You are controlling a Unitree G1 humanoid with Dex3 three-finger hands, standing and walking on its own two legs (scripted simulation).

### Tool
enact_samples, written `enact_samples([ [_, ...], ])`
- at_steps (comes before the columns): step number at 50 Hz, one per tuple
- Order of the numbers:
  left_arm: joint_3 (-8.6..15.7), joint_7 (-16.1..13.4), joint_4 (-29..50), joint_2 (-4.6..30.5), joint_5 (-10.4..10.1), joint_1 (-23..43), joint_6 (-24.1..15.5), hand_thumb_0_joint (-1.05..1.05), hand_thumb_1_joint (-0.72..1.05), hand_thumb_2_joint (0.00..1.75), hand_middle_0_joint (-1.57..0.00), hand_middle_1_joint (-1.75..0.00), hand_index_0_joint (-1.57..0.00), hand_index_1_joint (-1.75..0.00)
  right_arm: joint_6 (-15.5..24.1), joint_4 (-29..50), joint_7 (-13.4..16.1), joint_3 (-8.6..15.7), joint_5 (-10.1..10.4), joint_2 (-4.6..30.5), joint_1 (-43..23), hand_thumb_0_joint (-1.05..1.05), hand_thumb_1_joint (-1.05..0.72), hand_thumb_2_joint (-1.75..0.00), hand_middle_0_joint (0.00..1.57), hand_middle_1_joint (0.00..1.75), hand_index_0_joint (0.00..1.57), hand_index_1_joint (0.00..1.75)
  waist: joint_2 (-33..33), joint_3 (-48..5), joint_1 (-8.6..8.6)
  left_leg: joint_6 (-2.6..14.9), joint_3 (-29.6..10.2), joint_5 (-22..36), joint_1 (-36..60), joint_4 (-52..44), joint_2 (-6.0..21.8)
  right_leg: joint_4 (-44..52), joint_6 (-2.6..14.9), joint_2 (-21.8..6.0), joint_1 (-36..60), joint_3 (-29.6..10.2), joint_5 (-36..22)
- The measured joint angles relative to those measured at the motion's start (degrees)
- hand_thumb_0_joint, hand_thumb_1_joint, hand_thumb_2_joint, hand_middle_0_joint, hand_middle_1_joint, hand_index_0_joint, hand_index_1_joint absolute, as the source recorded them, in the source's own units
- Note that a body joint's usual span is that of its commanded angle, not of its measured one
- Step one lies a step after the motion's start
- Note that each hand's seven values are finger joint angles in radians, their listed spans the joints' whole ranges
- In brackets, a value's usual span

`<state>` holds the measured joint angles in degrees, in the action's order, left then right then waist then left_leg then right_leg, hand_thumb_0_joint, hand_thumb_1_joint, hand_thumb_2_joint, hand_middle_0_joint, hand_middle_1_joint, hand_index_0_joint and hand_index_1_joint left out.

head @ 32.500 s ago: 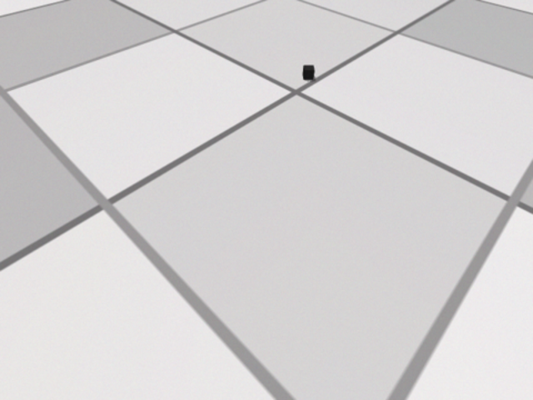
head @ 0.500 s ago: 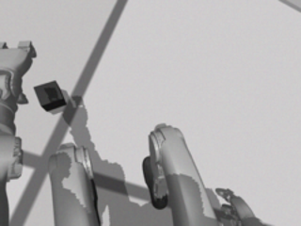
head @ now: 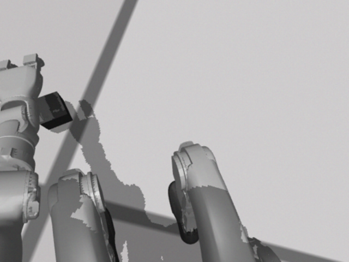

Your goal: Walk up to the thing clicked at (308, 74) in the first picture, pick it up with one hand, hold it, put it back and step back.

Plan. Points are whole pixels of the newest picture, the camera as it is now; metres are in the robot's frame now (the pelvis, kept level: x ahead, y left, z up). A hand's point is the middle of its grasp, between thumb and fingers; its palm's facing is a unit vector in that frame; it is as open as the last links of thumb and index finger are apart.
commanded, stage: home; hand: left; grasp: from above
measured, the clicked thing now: (52, 111) +0.52 +0.23 -0.31
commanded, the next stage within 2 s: none
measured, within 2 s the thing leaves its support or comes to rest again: neither
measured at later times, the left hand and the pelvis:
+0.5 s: hand out of the picture +0.32 +0.21 +0.06, palm faces -0.15 -0.81 -0.56, open 7.5 cm; pelvis +0.00 +0.00 +0.17, yaw +4 degrees
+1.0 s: hand out of the picture +0.24 +0.20 +0.27, palm faces +0.16 -0.96 -0.21, open 7.4 cm; pelvis +0.07 +0.01 +0.34, yaw +6 degrees
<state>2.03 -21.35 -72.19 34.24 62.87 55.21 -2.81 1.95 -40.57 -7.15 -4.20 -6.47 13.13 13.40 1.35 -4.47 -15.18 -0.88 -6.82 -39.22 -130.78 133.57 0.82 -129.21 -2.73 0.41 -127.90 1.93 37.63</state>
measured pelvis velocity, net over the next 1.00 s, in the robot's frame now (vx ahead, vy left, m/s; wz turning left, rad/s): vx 0.07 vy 0.01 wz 0.11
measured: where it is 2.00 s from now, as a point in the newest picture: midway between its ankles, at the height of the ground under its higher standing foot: (148, 237)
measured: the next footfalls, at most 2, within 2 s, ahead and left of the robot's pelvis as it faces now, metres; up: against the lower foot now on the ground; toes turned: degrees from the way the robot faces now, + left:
none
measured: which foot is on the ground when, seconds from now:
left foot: down 0.00-1.00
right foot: down 0.00-1.00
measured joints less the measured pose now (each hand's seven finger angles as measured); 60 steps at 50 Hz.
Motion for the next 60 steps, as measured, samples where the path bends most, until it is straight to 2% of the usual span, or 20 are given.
enact_samples([
  [2, 0.51, 0.74, 1.15, -1.80, -3.76, -1.04, 2.16, 0.00, -0.16, 0.86, -0.22, -0.65, -0.21, -0.67, 0.05, 0.03, -0.09, 1.00, 0.51, 0.21, -0.50, 0.00, -0.89, -0.89, 0.20, 0.30, 0.20, 0.30, 0.80, -1.66, 0.99, -0.01, 0.19, -0.37, 1.54, -1.50, 0.25, 1.40, 0.11, 0.05, 1.32, -0.04, 0.24],
  [5, 0.14, 3.30, 4.54, -4.64, -10.81, -3.94, 5.32, 0.00, 0.01, 0.85, -0.22, -0.57, -0.21, -0.58, -0.35, 0.13, 0.01, 2.69, 1.72, 0.90, -1.23, 0.00, -0.89, -0.89, 0.20, 0.30, 0.20, 0.30, 2.29, -4.04, 2.83, 0.12, 0.68, -0.67, 4.67, -4.53, 0.44, 4.21, 0.22, -0.08, 4.29, -0.22, 0.61],
  [11, -1.74, 11.94, 17.33, -8.77, -23.71, -15.33, 9.41, 0.00, 0.40, 0.86, -0.22, -0.43, -0.21, -0.44, -2.25, 2.21, 1.20, 4.85, 4.54, 2.25, -2.56, 0.00, -0.90, -0.89, 0.20, 0.30, 0.20, 0.30, 3.43, -7.04, 6.54, 0.43, 1.87, -0.34, 13.62, -12.62, 0.94, 11.83, 0.39, -0.20, 12.79, -0.71, 0.29],
  [15, -2.64, 16.38, 28.22, -10.99, -31.18, -24.22, 10.48, 0.00, 0.62, 0.87, -0.22, -0.37, -0.21, -0.38, -2.52, 4.31, 2.54, 5.86, 5.80, 2.70, -3.30, 0.00, -0.90, -0.89, 0.20, 0.30, 0.20, 0.30, 2.49, -7.28, 8.80, 0.24, 2.11, 0.86, 19.71, -18.34, 0.93, 17.31, 0.76, -0.47, 18.87, -0.55, -0.71],
  [19, -3.14, 17.00, 36.91, -12.96, -36.46, -32.35, 10.91, 0.00, 0.76, 0.88, -0.22, -0.33, -0.22, -0.34, -1.92, 5.47, 4.23, 6.24, 6.69, 2.71, -4.63, 0.01, -0.90, -0.89, 0.20, 0.30, 0.20, 0.30, 1.10, -7.41, 10.25, 0.00, 2.05, 2.16, 25.37, -23.56, 0.71, 22.37, 1.12, -0.87, 24.69, -0.15, -1.70],
  [24, -3.18, 15.44, 44.11, -15.03, -42.28, -40.69, 13.50, 0.00, 0.84, 0.89, -0.22, -0.31, -0.22, -0.32, -0.53, 6.11, 6.84, 5.82, 7.56, 2.08, -6.77, 0.01, -0.90, -0.89, 0.20, 0.30, 0.20, 0.30, 0.32, -7.42, 10.96, -0.27, 1.95, 3.49, 32.95, -29.90, 0.42, 28.63, 1.36, -1.35, 32.54, 0.33, -2.72],
  [30, -3.06, 14.99, 51.04, -16.98, -52.68, -49.39, 18.23, 0.01, 0.88, 0.90, -0.21, -0.30, -0.21, -0.31, 1.29, 7.03, 9.37, 4.25, 8.18, 0.32, -7.71, 0.01, -0.90, -0.89, 0.20, 0.30, 0.20, 0.30, 0.11, -7.17, 11.18, -0.29, 2.21, 4.77, 43.53, -38.36, 0.63, 37.02, 1.51, -1.36, 43.08, 0.55, -3.98],
  [33, -3.06, 15.06, 54.51, -17.86, -56.80, -53.45, 19.95, 0.01, 0.89, 0.90, -0.21, -0.30, -0.21, -0.30, 2.35, 7.46, 10.60, 3.27, 8.34, -0.60, -7.15, 0.01, -0.90, -0.89, 0.20, 0.30, 0.20, 0.30, 0.09, -6.99, 11.14, -0.24, 2.38, 5.41, 49.26, -42.95, 0.79, 41.65, 1.53, -1.30, 48.80, 0.62, -4.65],
  [39, -1.71, 15.33, 59.83, -19.99, -62.25, -60.20, 23.02, 0.01, 0.89, 0.90, -0.21, -0.30, -0.21, -0.30, 3.87, 8.14, 13.11, 1.65, 8.64, -1.79, -4.39, 0.01, -0.90, -0.89, 0.20, 0.30, 0.20, 0.30, 0.19, -6.58, 10.95, -0.22, 2.63, 6.84, 60.71, -52.28, 1.07, 51.27, 1.55, -1.17, 60.37, 0.84, -6.25],
  [45, 0.11, 15.91, 65.90, -21.42, -65.47, -67.55, 25.99, 0.01, 0.90, 0.90, -0.21, -0.30, -0.21, -0.30, 5.11, 8.91, 15.24, 0.98, 8.71, -2.03, -0.48, 0.01, -0.90, -0.89, 0.20, 0.30, 0.20, 0.30, 0.38, -5.97, 10.82, -0.07, 2.92, 8.42, 71.44, -61.28, 1.30, 60.73, 1.49, -1.03, 71.30, 0.97, -8.10],
  [54, 0.05, 17.24, 77.30, -21.59, -66.78, -80.84, 28.65, 0.01, 0.90, 0.90, -0.20, -0.30, -0.21, -0.30, 7.08, 10.44, 17.41, 1.90, 8.12, -1.32, 4.18, 0.01, -0.90, -0.89, 0.20, 0.30, 0.20, 0.30, 1.51, -6.07, 11.36, 0.34, 3.45, 10.37, 84.92, -71.95, 1.44, 72.32, 1.18, -0.93, 85.15, 0.91, -10.57],
  [60, 0.07, 18.63, 80.65, -21.30, -66.67, -84.82, 29.23, 0.01, 0.90, 0.90, -0.20, -0.30, -0.20, -0.30, 8.93, 10.90, 18.06, 2.24, 7.56, -1.03, 4.29, 0.01, -0.90, -0.89, 0.20, 0.30, 0.20, 0.30, 1.82, -6.40, 11.95, 0.53, 3.43, 10.97, 89.48, -75.02, 1.22, 75.70, 0.97, -1.14, 89.96, 1.07, -11.25],
])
